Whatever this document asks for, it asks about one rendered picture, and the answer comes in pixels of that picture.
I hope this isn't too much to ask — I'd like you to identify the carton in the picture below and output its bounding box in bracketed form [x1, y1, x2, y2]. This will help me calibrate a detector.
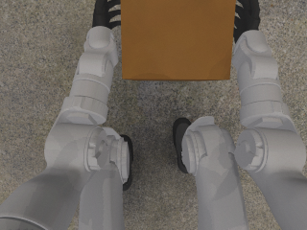
[120, 0, 236, 81]

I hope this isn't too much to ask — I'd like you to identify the robot right foot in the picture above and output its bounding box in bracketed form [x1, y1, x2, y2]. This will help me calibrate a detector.
[173, 117, 191, 173]

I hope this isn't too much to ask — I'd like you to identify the robot right forearm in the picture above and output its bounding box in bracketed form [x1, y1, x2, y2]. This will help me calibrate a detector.
[231, 30, 307, 160]

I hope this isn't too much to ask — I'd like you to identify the robot right upper arm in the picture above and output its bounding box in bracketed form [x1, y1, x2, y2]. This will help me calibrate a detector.
[234, 126, 307, 230]

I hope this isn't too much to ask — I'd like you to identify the robot left hand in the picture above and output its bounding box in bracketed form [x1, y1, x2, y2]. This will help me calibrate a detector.
[92, 0, 121, 30]

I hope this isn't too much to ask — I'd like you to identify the robot left forearm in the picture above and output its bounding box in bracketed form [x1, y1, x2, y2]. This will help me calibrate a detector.
[44, 26, 119, 160]

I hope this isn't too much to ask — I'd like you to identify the right robot shin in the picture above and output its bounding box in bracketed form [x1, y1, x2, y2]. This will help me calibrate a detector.
[181, 116, 236, 168]

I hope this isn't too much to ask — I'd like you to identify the robot left upper arm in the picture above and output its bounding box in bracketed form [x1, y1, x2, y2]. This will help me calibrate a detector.
[0, 123, 109, 230]

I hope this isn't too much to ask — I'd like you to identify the robot right hand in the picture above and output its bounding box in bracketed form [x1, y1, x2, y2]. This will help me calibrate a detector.
[233, 0, 261, 44]

